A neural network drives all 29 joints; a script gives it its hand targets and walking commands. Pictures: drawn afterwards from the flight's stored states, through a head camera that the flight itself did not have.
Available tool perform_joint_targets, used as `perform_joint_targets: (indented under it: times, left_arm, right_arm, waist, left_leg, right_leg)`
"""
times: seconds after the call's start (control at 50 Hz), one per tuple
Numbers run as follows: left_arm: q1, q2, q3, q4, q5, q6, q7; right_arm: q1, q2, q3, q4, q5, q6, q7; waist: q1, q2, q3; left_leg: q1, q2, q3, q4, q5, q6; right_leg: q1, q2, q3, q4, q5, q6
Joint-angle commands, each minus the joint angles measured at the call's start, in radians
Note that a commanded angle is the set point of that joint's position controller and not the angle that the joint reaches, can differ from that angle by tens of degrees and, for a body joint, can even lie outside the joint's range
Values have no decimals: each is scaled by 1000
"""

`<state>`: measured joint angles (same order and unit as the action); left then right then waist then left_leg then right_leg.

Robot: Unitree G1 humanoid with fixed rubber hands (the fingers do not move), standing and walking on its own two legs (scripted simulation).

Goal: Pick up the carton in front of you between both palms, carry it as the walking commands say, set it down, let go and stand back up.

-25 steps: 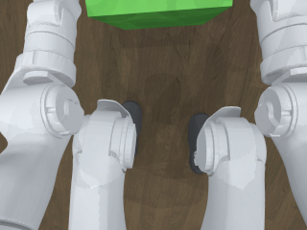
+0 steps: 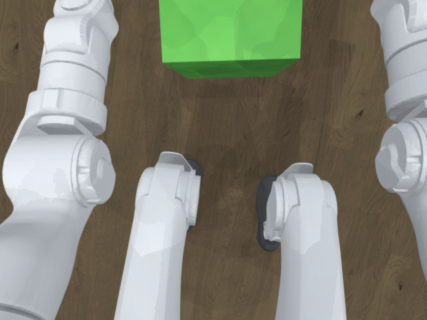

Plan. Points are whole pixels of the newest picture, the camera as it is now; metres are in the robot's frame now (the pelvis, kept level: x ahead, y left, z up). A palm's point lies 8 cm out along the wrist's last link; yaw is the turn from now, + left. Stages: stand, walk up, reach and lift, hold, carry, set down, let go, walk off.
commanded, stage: set down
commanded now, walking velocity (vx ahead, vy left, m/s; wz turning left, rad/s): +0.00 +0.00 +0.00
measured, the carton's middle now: (229, 16) +0.57 +0.03 -0.30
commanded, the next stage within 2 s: let go in 0.70 s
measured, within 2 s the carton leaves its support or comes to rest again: neither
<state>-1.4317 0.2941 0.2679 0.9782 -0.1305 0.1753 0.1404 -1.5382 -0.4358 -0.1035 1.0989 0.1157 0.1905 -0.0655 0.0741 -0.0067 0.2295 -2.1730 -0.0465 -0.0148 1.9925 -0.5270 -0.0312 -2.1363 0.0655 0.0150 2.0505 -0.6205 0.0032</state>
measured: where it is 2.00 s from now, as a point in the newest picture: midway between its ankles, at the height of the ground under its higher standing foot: (226, 216)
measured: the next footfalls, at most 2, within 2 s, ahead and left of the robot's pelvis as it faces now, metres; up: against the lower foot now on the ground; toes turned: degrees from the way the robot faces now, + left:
none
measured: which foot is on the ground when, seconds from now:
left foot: down 0.00-1.00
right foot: down 0.00-1.00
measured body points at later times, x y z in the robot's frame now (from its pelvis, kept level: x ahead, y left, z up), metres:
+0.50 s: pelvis +0.02 +0.00 +0.13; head +0.36 +0.00 +0.42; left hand +0.57 +0.22 +0.02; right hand +0.61 -0.18 +0.03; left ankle +0.12 +0.12 -0.39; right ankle +0.09 -0.11 -0.39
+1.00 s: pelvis +0.06 +0.01 +0.26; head +0.35 +0.01 +0.60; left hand +0.51 +0.23 +0.13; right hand +0.53 -0.19 +0.13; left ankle +0.12 +0.12 -0.39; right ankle +0.09 -0.11 -0.39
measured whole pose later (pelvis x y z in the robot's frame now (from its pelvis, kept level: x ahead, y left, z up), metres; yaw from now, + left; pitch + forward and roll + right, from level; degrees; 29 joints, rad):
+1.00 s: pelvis +0.06 +0.01 +0.26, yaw -2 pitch +43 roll -1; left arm -0.82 0.20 0.31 0.67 0.12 0.17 -0.05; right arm -0.90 -0.22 -0.28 0.74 -0.12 0.18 -0.03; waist 0.05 -0.01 -0.04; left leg -1.40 -0.02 -0.03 0.92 -0.26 0.00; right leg -1.37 0.06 0.06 0.94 -0.31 0.01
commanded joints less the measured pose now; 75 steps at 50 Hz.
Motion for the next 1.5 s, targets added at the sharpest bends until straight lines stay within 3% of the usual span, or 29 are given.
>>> perform_joint_targets:
  times: [0.0,0.14,0.3,0.5,0.66,0.72,0.8,0.9,0.98,1.06,1.24,1.36,1.48]
  left_arm:
    - [-222,110,44,-100,38,-15,-9]
    - [-190,122,66,-158,55,-2,-24]
    - [-134,132,52,-263,31,32,-34]
    - [-45,79,74,-277,73,35,-53]
    - [4,42,109,-272,125,15,-69]
    - [44,25,120,-269,156,8,-84]
    - [172,21,124,-297,212,0,-121]
    - [405,36,83,-395,265,-15,-178]
    - [563,28,34,-462,250,-41,-203]
    - [735,1,-2,-474,216,-73,-218]
    - [1109,-24,-82,-485,163,-146,-219]
    - [1331,-17,-136,-544,133,-183,-206]
    - [1525,-12,-178,-605,116,-197,-203]
  right_arm:
    - [-265,-98,-38,-87,-28,-16,13]
    - [-246,-96,-54,-137,-49,0,24]
    - [-213,-111,-68,-249,-51,32,30]
    - [-110,-89,-122,-228,-90,23,73]
    - [-65,-71,-159,-207,-133,-2,101]
    - [-16,-48,-184,-203,-168,-8,104]
    - [125,10,-210,-258,-224,-8,83]
    - [379,98,-206,-425,-252,-14,38]
    - [544,126,-170,-544,-229,-44,31]
    - [719,144,-148,-582,-214,-82,46]
    - [1111,160,-104,-550,-184,-157,78]
    - [1329,157,-60,-598,-150,-200,89]
    - [1518,155,-22,-656,-133,-218,98]
  waist:
    - [29,-62,-1144]
    - [38,-86,-1273]
    - [29,-98,-1454]
    - [21,-67,-1369]
    - [28,-67,-1298]
    - [17,-70,-1281]
    - [5,-69,-1336]
    - [1,-38,-1363]
    - [0,-14,-1268]
    - [-12,-13,-1147]
    - [-32,7,-925]
    - [-34,23,-761]
    - [-42,3,-568]
  left_leg:
    - [613,-7,88,-180,312,-5]
    - [683,-13,96,-299,361,-7]
    - [835,-26,92,-444,482,-5]
    - [987,-21,71,-654,539,-15]
    - [1114,-11,60,-830,572,-20]
    - [1148,-9,58,-889,570,-19]
    - [1223,-14,64,-957,624,-8]
    - [1370,-16,61,-1035,706,11]
    - [1515,-4,30,-1100,752,19]
    - [1625,10,0,-1160,768,18]
    - [1806,32,-36,-1274,766,10]
    - [1880,28,-31,-1371,707,6]
    - [1951,19,-13,-1487,593,4]
  right_leg:
    - [491,4,-42,-255,275,5]
    - [611,16,-46,-374,342,14]
    - [792,26,-46,-512,474,17]
    - [832,25,-38,-721,508,16]
    - [920,21,-33,-899,534,24]
    - [974,18,-28,-962,550,28]
    - [1119,17,-19,-1034,644,35]
    - [1275,17,-10,-1118,746,41]
    - [1282,14,-10,-1196,722,36]
    - [1276,6,-10,-1265,672,33]
    - [1381,-11,4,-1385,605,27]
    - [1563,-20,14,-1474,590,17]
    - [1784,-29,13,-1577,572,13]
